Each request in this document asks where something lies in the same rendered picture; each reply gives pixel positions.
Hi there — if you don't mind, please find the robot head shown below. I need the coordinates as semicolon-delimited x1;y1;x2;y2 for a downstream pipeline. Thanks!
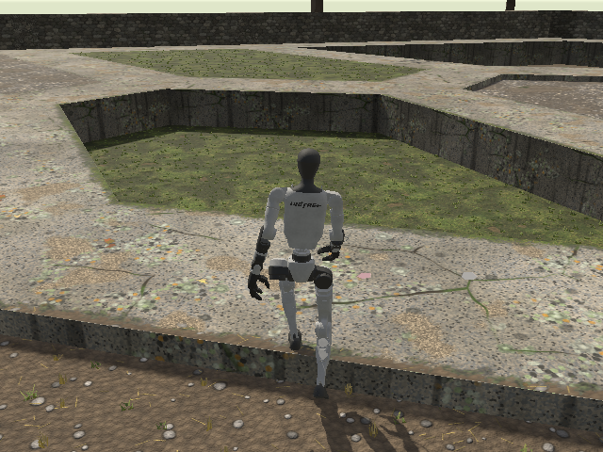
291;148;322;193

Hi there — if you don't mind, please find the right robot forearm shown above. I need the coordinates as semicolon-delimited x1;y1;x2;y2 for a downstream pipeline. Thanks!
330;229;345;252

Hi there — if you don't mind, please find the robot torso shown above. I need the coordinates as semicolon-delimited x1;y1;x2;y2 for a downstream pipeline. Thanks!
284;184;327;283

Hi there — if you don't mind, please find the left robot upper arm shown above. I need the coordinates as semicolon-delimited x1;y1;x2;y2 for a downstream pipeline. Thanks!
261;187;287;240

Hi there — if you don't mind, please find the robot right hand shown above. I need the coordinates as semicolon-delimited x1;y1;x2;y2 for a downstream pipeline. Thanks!
318;245;340;261

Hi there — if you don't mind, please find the right robot upper arm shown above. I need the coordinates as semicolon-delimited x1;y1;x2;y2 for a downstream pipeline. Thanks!
326;190;344;241

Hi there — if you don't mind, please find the robot left hand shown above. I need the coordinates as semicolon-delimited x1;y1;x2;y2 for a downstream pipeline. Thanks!
248;272;269;300

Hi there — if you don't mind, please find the left robot forearm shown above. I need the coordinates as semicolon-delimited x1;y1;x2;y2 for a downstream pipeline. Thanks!
250;225;270;275

